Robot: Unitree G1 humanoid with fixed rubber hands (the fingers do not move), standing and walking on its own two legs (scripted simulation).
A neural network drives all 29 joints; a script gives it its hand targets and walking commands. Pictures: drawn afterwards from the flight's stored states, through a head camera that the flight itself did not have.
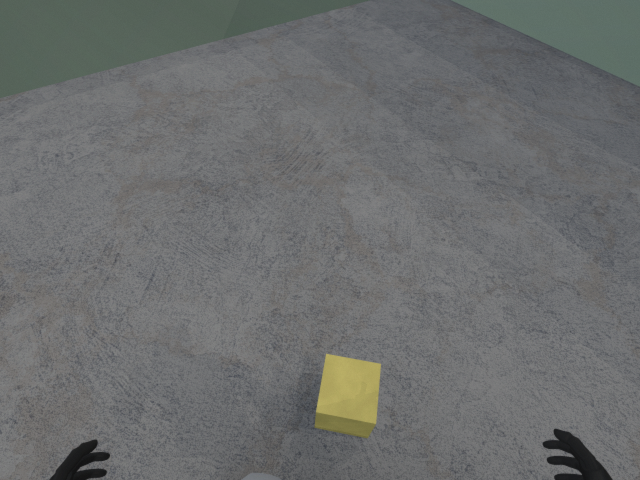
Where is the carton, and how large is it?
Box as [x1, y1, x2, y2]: [314, 354, 380, 437]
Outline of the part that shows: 326,354 314,427 367,437 375,424 380,364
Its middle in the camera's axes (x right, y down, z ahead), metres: +0.07 +0.45 +1.12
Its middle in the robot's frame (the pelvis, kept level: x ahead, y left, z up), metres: +0.41 -0.08 -0.68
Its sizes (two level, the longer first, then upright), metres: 0.161 0.158 0.168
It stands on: the floor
